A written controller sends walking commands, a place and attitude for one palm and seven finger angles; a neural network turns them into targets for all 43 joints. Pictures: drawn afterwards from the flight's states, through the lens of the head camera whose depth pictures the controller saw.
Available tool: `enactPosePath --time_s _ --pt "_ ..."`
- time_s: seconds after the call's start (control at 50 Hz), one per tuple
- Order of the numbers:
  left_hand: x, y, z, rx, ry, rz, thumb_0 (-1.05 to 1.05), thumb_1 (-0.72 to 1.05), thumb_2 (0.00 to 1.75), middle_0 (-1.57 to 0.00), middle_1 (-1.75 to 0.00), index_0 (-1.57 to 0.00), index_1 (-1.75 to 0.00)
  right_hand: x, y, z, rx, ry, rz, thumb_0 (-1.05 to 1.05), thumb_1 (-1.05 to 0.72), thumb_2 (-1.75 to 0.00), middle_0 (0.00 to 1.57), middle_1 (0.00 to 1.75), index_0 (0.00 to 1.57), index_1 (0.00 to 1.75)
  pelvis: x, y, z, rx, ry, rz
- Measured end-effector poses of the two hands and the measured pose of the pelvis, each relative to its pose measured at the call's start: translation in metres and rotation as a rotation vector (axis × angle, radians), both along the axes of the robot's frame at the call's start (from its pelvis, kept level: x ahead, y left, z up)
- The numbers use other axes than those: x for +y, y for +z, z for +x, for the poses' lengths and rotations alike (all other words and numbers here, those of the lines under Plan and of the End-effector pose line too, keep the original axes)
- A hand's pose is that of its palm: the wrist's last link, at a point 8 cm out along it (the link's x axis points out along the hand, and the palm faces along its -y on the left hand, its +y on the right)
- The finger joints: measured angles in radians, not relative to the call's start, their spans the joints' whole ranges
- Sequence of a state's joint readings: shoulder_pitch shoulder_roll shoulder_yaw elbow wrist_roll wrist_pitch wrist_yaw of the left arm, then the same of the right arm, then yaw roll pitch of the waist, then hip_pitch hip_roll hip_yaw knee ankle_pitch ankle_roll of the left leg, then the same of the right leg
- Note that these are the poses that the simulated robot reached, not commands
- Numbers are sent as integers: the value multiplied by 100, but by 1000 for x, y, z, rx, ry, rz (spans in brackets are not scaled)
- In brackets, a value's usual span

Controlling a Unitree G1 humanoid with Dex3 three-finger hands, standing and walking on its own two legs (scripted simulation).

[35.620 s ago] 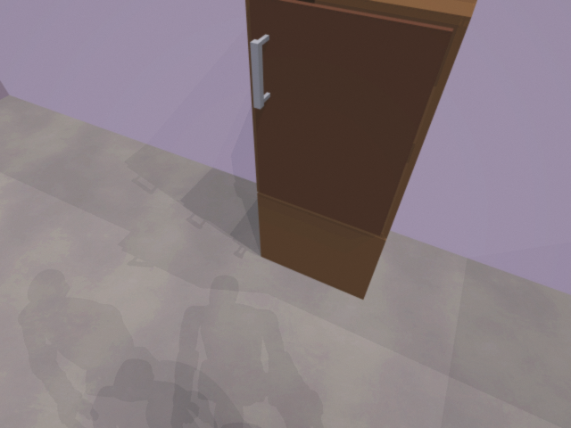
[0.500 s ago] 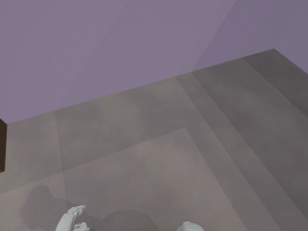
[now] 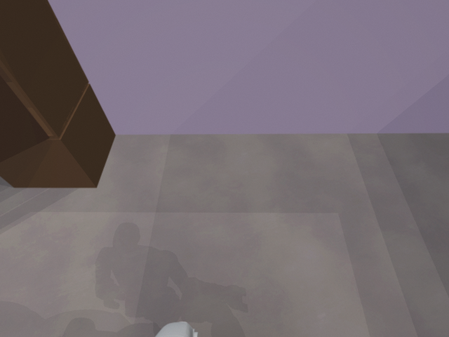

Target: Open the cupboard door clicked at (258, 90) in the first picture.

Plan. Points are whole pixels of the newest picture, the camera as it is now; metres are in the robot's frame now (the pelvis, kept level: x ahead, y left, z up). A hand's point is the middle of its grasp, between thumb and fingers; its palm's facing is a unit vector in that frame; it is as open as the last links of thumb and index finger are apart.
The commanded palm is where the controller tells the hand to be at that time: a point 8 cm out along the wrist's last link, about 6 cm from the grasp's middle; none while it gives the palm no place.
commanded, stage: turn to face it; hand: left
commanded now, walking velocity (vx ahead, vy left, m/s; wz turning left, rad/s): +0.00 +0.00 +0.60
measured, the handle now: out of the picture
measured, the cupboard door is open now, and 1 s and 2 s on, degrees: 42 42 42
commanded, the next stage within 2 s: take the last steps up to it in 1.08 s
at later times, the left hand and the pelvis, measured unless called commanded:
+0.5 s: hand out of the picture +0.07 +0.26 -0.16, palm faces +0.26 -0.94 -0.23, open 7.4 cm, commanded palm none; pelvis +0.01 +0.04 +0.00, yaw +15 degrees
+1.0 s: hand out of the picture -0.04 +0.19 -0.16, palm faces +0.56 -0.78 -0.26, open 7.3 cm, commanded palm none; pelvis +0.01 +0.00 +0.00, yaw +35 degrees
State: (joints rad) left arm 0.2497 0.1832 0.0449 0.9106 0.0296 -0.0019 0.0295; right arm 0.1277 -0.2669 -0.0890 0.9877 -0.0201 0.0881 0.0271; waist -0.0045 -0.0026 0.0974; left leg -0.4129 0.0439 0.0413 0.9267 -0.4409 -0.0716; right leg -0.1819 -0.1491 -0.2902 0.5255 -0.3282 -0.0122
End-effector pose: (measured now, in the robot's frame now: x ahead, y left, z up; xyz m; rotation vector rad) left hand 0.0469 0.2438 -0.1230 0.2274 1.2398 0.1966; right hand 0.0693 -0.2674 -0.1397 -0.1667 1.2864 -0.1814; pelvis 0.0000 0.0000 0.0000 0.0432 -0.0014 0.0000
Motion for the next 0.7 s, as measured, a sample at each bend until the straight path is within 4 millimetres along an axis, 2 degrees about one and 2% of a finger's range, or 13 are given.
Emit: enactPosePath --time_s 0.12,0.18,0.22,0.3,0.42,0.5,0.6,0.64,0.7 --pt "43 -32 -55 95 127 -30 0 90 89 -20 -30 -20 -30 44 8 73 -145 157 -37 1 -91 -90 20 30 19 30 29 -18 2 9 78 -30" --pt "60 -39 -66 131 170 -31 0 90 89 -20 -30 -20 -30 65 15 88 -186 207 -48 1 -91 -90 20 30 19 30 39 -18 1 3 102 -36" --pt "66 -35 -62 117 189 -34 0 90 89 -20 -29 -20 -30 75 21 88 -185 226 -55 0 -91 -90 20 30 20 30 43 -13 2 2 122 -51" --pt "73 -24 -42 37 203 -46 1 91 89 -20 -29 -20 -30 88 27 80 -151 251 -51 0 -90 -90 20 30 20 30 49 -3 2 0 160 -64" --pt "71 -11 -13 -69 213 -41 0 90 89 -20 -29 -20 -30 90 21 57 -71 260 -28 0 -90 -90 20 30 20 30 47 2 4 4 216 -68" --pt "63 -5 3 -109 218 -30 0 90 89 -20 -29 -20 -30 80 12 41 -12 256 -14 1 -90 -90 21 30 20 30 38 1 6 9 257 -63" --pt "45 3 17 -158 233 0 0 90 89 -20 -29 -20 -30 57 -5 29 63 258 4 1 -90 -90 21 30 20 30 18 -4 10 18 315 -50" --pt "36 4 18 -182 248 22 0 90 89 -20 -29 -20 -30 46 -16 31 83 265 16 1 -90 -90 21 30 20 30 8 -10 13 21 339 -38" --pt "21 11 5 -178 275 41 0 90 89 -20 -29 -20 -30 35 -21 40 101 292 25 1 -90 -90 20 30 20 30 -1 -8 13 2 386 -29"
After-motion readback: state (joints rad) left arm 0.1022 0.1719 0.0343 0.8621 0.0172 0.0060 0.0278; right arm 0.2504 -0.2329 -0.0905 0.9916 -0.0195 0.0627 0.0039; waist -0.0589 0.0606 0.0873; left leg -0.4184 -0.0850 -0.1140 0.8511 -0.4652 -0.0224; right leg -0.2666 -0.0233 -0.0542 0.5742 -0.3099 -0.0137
